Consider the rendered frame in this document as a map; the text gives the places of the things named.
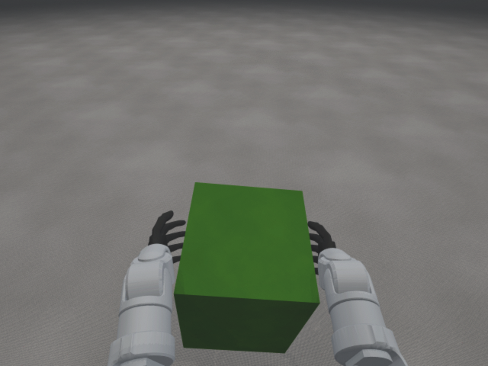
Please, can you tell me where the left robot forearm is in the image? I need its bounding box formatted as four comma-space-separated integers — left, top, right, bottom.
108, 244, 175, 366

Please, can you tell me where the left robot hand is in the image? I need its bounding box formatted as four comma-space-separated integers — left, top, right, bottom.
148, 210, 186, 264

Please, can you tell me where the right robot forearm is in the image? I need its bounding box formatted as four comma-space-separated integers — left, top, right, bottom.
318, 248, 408, 366

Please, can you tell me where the carton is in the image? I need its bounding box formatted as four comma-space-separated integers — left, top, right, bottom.
174, 182, 320, 353

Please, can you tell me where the right robot hand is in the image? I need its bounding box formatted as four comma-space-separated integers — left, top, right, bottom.
308, 221, 336, 275

